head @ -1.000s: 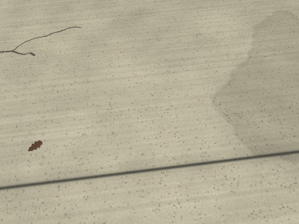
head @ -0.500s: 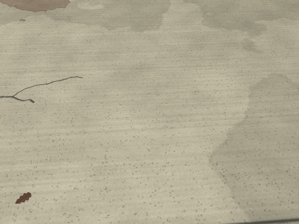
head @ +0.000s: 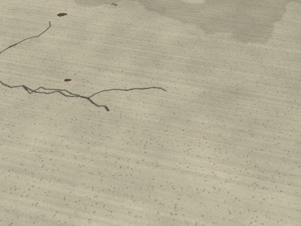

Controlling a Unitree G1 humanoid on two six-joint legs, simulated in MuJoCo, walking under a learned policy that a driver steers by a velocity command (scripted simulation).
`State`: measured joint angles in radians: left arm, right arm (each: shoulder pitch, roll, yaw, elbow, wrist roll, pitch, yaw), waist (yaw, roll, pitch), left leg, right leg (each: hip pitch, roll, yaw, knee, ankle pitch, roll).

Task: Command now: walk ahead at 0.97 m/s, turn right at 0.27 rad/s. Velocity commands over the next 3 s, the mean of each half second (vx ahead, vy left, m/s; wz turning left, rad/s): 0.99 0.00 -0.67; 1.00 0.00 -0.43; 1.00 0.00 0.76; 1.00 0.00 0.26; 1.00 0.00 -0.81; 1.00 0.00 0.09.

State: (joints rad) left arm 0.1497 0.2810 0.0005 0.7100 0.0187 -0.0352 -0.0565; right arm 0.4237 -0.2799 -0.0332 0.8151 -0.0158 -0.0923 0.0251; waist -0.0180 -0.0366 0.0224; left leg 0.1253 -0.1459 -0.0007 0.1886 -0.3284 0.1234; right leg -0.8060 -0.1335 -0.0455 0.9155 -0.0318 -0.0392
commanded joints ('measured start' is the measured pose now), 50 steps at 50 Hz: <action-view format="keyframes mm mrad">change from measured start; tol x32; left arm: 1 -139 44 4 -72 -19 -18 -16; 8 675 236 101 191 -21 9 27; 44 -216 49 -6 -143 35 -17 -40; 50 249 218 60 -7 55 -41 42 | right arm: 1 9 -145 -25 -19 2 -37 -12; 24 -604 -42 77 -333 -17 10 -6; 30 108 -279 -36 -174 -40 -15 -72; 50 40 -234 -37 54 12 -21 -15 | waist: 1 -22 52 132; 7 308 167 -179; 10 60 -403 -253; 13 34 195 -20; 20 77 63 121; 29 -115 -22 -243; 31 -47 467 -512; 42 52 106 82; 50 267 107 -213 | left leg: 1 -197 226 85 -196 789 -27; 7 -15 304 155 543 1627 -107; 8 -146 214 189 1047 1378 -107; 9 -602 -12 125 1468 22 -98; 10 -952 -27 -103 1673 -174 -151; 24 -620 165 12 403 455 -168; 29 -2 168 -67 326 193 -108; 31 393 671 -873 125 -354 38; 46 -374 353 -72 -163 653 39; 50 -469 272 -19 609 804 -14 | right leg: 1 176 85 -89 -206 178 -47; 8 874 219 -19 -364 -22 -208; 11 1149 -110 944 -667 -424 -450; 18 373 113 487 -804 -186 -304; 28 706 141 451 -343 594 -108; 31 154 299 225 479 -481 -63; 41 -10 97 181 144 -174 -42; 50 1054 85 90 -321 -191 -68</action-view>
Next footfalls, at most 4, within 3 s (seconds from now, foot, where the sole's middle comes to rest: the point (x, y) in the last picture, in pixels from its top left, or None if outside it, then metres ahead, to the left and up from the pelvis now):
0.16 right None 0.38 -0.05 -0.77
0.60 left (150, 155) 0.84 0.00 -0.77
1.00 right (226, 128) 1.01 -0.41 -0.77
1.44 left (213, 70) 1.48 -0.42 -0.77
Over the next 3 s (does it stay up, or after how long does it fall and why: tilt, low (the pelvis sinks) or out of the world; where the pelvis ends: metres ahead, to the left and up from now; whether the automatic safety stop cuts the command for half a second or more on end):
stays up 2.68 -0.83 0.00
